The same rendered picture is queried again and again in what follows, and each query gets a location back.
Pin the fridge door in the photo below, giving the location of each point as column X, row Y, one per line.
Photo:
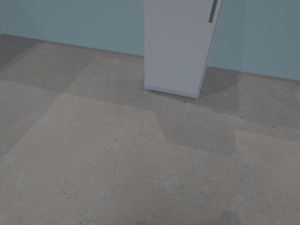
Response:
column 177, row 39

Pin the handle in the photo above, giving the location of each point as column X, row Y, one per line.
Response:
column 213, row 11

